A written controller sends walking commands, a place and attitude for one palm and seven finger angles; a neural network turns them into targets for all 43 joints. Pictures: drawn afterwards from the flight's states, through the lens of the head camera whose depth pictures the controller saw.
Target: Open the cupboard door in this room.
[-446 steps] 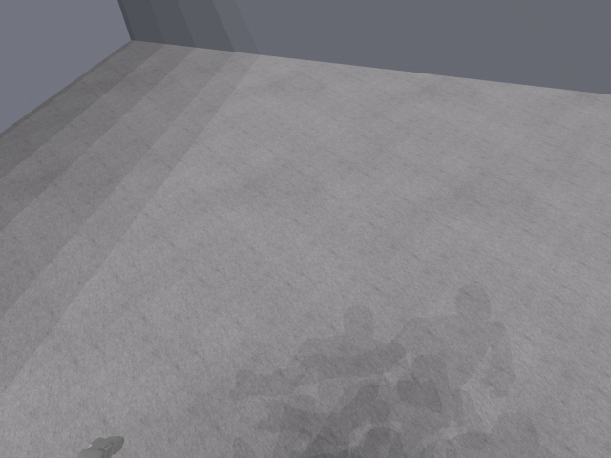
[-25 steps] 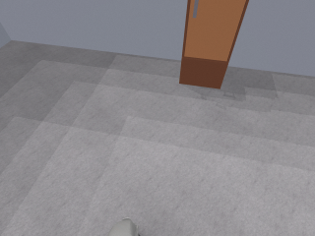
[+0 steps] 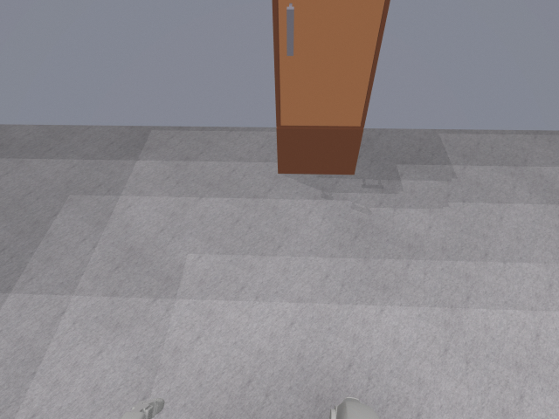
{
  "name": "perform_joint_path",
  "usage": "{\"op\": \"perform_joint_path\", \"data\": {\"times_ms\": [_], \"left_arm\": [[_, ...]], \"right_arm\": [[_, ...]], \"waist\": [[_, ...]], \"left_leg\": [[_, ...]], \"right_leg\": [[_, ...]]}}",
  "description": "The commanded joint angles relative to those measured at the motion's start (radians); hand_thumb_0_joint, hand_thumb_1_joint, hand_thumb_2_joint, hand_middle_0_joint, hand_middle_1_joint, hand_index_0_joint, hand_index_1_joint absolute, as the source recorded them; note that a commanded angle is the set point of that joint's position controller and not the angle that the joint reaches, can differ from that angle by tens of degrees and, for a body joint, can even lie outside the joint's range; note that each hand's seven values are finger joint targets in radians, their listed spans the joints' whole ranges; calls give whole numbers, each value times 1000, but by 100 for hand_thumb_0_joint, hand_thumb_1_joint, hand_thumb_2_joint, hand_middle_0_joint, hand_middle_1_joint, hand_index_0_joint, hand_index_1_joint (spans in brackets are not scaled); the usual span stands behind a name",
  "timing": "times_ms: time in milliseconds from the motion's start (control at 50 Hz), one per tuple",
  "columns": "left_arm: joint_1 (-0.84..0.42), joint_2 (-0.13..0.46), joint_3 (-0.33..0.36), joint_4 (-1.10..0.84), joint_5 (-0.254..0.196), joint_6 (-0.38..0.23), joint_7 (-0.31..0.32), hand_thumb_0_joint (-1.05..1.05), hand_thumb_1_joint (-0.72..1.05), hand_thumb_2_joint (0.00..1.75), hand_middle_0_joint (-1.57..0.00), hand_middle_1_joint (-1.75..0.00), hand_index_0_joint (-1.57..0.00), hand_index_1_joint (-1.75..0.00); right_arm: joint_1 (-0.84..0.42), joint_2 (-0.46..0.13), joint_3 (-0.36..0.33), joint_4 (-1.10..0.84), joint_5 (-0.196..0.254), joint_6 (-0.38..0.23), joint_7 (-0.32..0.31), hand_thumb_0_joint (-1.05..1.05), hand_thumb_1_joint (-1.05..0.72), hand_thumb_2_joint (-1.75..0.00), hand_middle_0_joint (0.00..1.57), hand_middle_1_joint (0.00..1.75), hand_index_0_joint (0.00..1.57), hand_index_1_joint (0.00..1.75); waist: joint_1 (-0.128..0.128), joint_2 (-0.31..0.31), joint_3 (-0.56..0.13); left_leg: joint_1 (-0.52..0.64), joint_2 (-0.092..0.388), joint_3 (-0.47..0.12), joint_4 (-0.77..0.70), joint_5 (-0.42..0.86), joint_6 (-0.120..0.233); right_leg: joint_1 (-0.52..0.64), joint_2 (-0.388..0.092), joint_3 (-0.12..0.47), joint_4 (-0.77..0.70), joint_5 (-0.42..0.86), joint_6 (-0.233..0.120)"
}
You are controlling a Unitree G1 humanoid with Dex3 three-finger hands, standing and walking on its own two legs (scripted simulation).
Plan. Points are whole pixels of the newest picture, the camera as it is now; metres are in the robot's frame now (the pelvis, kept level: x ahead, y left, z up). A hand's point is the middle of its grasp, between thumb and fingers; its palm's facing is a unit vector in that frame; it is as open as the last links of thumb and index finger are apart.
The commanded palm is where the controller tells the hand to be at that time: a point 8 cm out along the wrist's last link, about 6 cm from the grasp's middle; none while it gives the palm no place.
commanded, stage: stand and wait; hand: left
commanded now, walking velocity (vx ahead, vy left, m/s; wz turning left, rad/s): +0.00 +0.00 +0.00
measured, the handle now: (290, 29) +1.32 -0.01 -0.02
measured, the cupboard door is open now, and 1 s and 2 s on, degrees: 0 0 0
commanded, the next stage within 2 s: look at it before walking up in 1.00 s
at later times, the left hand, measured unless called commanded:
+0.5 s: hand out of the picture +0.15 +0.15 -0.18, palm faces +0.10 -0.98 -0.18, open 7.3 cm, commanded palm none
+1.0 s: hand out of the picture +0.12 +0.15 -0.17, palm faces +0.07 -0.98 -0.17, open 7.4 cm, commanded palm none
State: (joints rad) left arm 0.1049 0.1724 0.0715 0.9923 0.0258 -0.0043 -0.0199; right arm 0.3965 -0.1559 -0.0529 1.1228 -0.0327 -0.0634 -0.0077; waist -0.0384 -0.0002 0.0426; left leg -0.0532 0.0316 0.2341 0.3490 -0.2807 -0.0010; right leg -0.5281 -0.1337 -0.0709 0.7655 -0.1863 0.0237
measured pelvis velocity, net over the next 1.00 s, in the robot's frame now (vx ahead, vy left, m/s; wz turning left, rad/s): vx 0.16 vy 0.00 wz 0.01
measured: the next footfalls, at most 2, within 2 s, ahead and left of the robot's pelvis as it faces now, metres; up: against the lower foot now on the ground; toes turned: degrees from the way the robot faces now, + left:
right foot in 0.08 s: +0.17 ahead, -0.14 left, +0.00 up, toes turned -8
left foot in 0.44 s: +0.18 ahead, +0.10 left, +0.00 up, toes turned +9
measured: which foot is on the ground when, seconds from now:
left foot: down 0.00-0.08, up 0.10-0.42, down 0.44-1.00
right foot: up 0.00-0.06, down 0.08-1.00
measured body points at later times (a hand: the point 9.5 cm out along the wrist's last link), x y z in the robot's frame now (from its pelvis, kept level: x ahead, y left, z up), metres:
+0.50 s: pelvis +0.12 -0.03 +0.00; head +0.12 -0.02 +0.45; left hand +0.15 +0.20 -0.17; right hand +0.17 -0.26 -0.15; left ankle +0.14 +0.09 -0.74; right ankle +0.13 -0.13 -0.74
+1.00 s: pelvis +0.16 +0.00 +0.00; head +0.16 +0.00 +0.45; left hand +0.12 +0.21 -0.16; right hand +0.14 -0.21 -0.16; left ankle +0.14 +0.09 -0.74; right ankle +0.13 -0.13 -0.74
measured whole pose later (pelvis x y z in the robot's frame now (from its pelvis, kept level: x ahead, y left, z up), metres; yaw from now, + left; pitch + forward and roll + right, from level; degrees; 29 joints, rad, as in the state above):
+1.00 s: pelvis +0.16 +0.00 +0.00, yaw +1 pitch -1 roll +0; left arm 0.31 0.13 0.00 1.18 0.00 -0.02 0.04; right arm 0.29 -0.12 0.01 1.18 -0.01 -0.02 -0.03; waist 0.01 -0.01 0.03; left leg -0.12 0.02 0.15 0.38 -0.23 0.02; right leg -0.10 -0.08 -0.15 0.38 -0.25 0.03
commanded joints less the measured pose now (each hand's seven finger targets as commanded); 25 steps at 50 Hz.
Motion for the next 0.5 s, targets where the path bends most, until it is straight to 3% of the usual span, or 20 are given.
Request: {"op": "perform_joint_path", "data": {"times_ms": [0, 20, 40, 60, 80, 100, 120, 140, 160, 180, 220, 260, 320, 360, 380, 400, 420, 460, 480], "left_arm": [[8, 22, -15, -46, 4, -31, 0, 0, 90, 90, -20, -30, -20, -30], [117, 44, -12, -7, 4, -42, 4, 0, 90, 90, -20, -30, -20, -30], [228, 106, -3, 39, 6, -55, 14, 0, 90, 90, -20, -30, -20, -30], [342, 211, 19, 73, 8, -68, 31, 0, 90, 90, -20, -30, -20, -30], [377, 255, 24, 84, -15, -71, 33, 0, 90, 90, -20, -30, -20, -30], [303, 231, 17, 74, -16, -68, 37, 0, 90, 90, -20, -30, -20, -30], [229, 186, 5, 62, -16, -62, 42, 0, 90, 90, -20, -30, -20, -30], [178, 156, -6, 54, -15, -60, 46, 0, 90, 90, -20, -30, -20, -30], [132, 131, -13, 45, -14, -56, 49, 0, 90, 90, -20, -30, -20, -30], [97, 115, -22, 41, -12, -55, 48, 0, 90, 90, -20, -30, -20, -30], [66, 73, -27, 28, -9, -51, 47, 0, 90, 90, -20, -30, -20, -30], [62, 78, -31, 33, -9, -45, 47, 0, 90, 90, -20, -30, -20, -30], [67, 98, -29, 45, -10, -35, 47, 0, 90, 90, -20, -30, -20, -30], [62, 100, -30, 58, -16, -28, 47, 0, 90, 90, -20, -30, -20, -30], [66, 90, -35, 61, -20, -24, 46, 0, 90, 90, -20, -30, -20, -30], [89, 69, -41, 64, -23, -19, 44, 0, 90, 90, -20, -30, -20, -30], [114, 58, -43, 67, -23, -15, 44, 0, 90, 90, -20, -30, -20, -30], [142, 64, -46, 94, -22, -4, 44, 0, 90, 90, -20, -30, -20, -30], [166, 65, -51, 108, -22, -6, 43, 0, 90, 90, -20, -30, -20, -30]], "right_arm": [[56, -130, -23, -33, 2, -3, -10, 0, -90, -90, 20, 30, 20, 30], [50, -129, -20, -29, 8, -1, -10, 0, -90, -90, 20, 30, 20, 30], [54, -105, -15, -25, 16, -5, -5, 0, -90, -90, 20, 30, 20, 30], [78, -50, -3, -44, 23, -7, 1, 0, -90, -90, 20, 30, 20, 30], [74, -59, 3, -59, 29, 11, -9, 0, -90, -90, 20, 30, 20, 30], [34, -57, 3, -53, 29, 21, -14, 0, -90, -90, 20, 30, 20, 30], [-7, -53, 2, -52, 28, 26, -16, 0, -90, -90, 20, 30, 20, 30], [-21, -42, 5, -44, 24, 33, -15, 0, -90, -90, 20, 30, 20, 30], [-15, -27, 8, -36, 23, 41, -13, 0, -90, -90, 20, 30, 20, 30], [9, -11, 12, -24, 21, 53, -13, 0, -90, -90, 20, 30, 20, 30], [37, 10, 17, -15, 17, 69, -13, 0, -90, -90, 20, 30, 20, 30], [24, 9, 19, -21, 17, 71, -10, 0, -90, -90, 20, 30, 20, 30], [-30, -18, 24, -41, 16, 66, -9, 0, -90, -90, 20, 30, 20, 30], [-21, -27, 27, -29, 16, 60, -10, 0, -90, -90, 20, 30, 20, 30], [-17, -40, 28, -21, 16, 53, -10, 0, -90, -90, 20, 30, 20, 30], [-24, -67, 30, -19, 16, 42, -11, 0, -90, -90, 20, 30, 20, 30], [-52, -96, 29, -27, 15, 39, -13, 0, -90, -90, 20, 30, 20, 30], [-124, -103, 33, -33, 20, 39, -16, 0, -90, -90, 20, 30, 20, 30], [-138, -95, 38, -36, 22, 39, -18, 0, -90, -90, 20, 30, 20, 30]], "waist": [[18, 76, 18], [68, 54, -48], [112, -5, -116], [137, -224, -211], [131, -268, -264], [122, -239, -231], [101, -151, -153], [78, -81, -118], [52, -52, -89], [23, -87, -73], [6, -132, -56], [10, -157, -44], [24, -145, -34], [10, -127, -30], [6, -72, -17], [17, 22, -17], [38, 65, -4], [58, 176, 35], [66, 167, 29]], "left_leg": [[-38, 246, -131, 6, 409, 106], [-35, 212, -100, 125, 470, 72], [-160, 175, -79, 281, 387, 31], [-384, 66, -14, 532, 14, -16], [-419, 25, -111, 709, -349, -34], [-438, 62, -189, 781, -334, -34], [-459, 80, -207, 800, -280, -37], [-439, 96, -213, 769, -228, -42], [-396, 101, -210, 714, -186, -44], [-341, 102, -199, 647, -158, -51], [-270, 89, -170, 563, -98, -61], [-255, 81, -160, 485, -71, -60], [-219, 79, -157, 333, -38, -56], [-124, 79, -147, 186, 67, -54], [-63, 88, -157, 105, 150, -49], [-55, 134, -215, 48, 232, -31], [-119, 176, -239, 18, 241, -9], [-230, 176, -268, -60, 157, 10], [-227, 166, -256, -77, 151, 12]], "right_leg": [[166, 65, -73, -215, 26, -15], [308, 89, -92, -298, 100, -19], [533, 22, -20, -307, 232, -40], [754, -228, 253, -299, 563, -123], [740, -336, 356, -354, 782, -218], [663, -319, 321, -367, 773, -239], [585, -295, 271, -382, 690, -235], [515, -258, 204, -391, 648, -211], [435, -226, 138, -417, 593, -182], [355, -195, 77, -439, 531, -157], [257, -153, 39, -488, 373, -149], [250, -140, 37, -509, 275, -151], [264, -131, 54, -502, 164, -158], [233, -106, 44, -476, 53, -128], [192, -79, 31, -450, 0, -97], [195, -31, 17, -416, -21, -59], [258, -1, 4, -420, -22, -31], [361, 16, -14, -401, -22, -8], [391, 10, -8, -409, 9, -7]]}}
